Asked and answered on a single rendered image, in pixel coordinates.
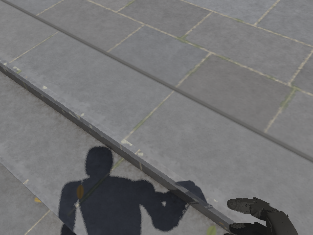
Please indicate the stairs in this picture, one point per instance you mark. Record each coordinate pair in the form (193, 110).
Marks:
(101, 195)

